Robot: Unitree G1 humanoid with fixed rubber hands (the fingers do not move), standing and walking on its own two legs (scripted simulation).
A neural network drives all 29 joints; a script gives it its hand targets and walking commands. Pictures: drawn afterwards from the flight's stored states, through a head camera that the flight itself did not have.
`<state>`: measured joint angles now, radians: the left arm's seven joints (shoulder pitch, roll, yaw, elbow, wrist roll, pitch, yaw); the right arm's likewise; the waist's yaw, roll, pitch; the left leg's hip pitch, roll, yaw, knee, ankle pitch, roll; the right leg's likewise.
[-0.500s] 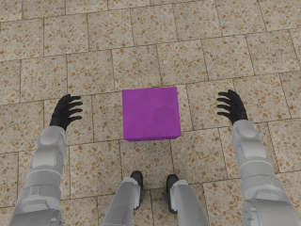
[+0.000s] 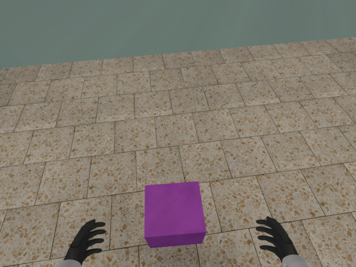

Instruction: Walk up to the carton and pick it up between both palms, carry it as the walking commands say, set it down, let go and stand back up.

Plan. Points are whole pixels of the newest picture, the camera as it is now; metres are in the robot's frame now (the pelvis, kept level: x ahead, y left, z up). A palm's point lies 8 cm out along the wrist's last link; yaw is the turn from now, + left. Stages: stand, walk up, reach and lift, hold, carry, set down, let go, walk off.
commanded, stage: let go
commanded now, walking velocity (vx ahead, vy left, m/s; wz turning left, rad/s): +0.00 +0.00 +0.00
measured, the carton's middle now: (174, 215) +0.43 +0.03 -0.65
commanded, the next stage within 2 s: stand in 0.40 s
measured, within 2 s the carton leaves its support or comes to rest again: neither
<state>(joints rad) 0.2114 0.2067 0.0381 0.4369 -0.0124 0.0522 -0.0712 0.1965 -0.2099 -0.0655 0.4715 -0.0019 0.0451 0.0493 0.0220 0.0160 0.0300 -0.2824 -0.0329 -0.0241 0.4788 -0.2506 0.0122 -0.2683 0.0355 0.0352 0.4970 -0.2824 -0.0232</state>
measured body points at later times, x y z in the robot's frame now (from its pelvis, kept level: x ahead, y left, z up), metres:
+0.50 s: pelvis +0.01 +0.00 +0.00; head +0.00 +0.01 +0.45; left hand +0.17 +0.26 -0.07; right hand +0.16 -0.24 -0.09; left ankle +0.00 +0.11 -0.74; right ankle -0.02 -0.10 -0.74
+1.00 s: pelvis +0.05 +0.03 -0.01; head +0.04 +0.03 +0.44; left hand +0.09 +0.30 -0.13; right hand +0.14 -0.22 -0.14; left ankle +0.00 +0.11 -0.74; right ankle -0.02 -0.10 -0.74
